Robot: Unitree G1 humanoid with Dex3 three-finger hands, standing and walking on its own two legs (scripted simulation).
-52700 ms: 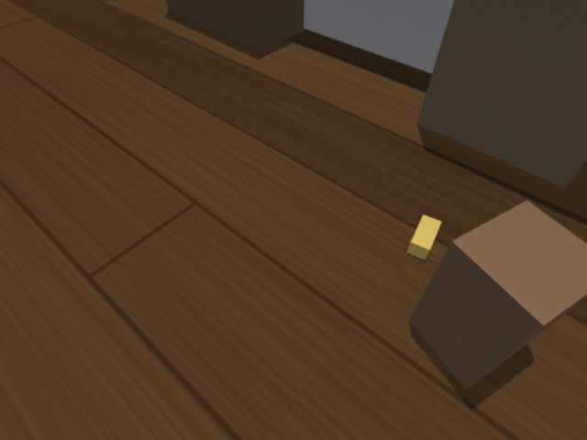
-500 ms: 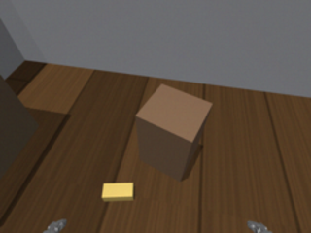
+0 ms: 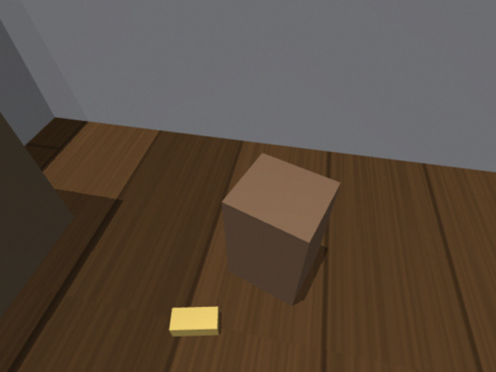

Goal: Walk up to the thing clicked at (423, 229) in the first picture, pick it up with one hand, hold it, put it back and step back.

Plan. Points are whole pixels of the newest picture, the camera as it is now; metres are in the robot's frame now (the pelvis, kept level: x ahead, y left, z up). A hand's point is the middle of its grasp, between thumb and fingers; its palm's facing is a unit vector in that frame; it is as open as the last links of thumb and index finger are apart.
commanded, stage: stand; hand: left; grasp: from above
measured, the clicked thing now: (195, 321) +0.45 +0.22 -0.74
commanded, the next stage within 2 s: step back in 1.72 s
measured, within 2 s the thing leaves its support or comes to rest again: neither
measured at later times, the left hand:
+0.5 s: hand out of the picture +0.06 +0.23 -0.16, palm faces +0.02 -0.94 -0.33, open 7.4 cm
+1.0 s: hand out of the picture +0.08 +0.23 -0.15, palm faces +0.01 -0.94 -0.34, open 7.4 cm
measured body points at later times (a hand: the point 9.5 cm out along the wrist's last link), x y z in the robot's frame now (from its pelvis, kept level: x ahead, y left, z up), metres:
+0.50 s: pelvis +0.00 -0.01 +0.00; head +0.00 -0.02 +0.45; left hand +0.06 +0.28 -0.13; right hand +0.06 -0.30 -0.14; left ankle +0.01 +0.12 -0.74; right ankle +0.00 -0.14 -0.74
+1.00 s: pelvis +0.01 -0.01 +0.01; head +0.02 -0.02 +0.46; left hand +0.08 +0.28 -0.13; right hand +0.08 -0.31 -0.13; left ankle +0.01 +0.12 -0.74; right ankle +0.00 -0.14 -0.74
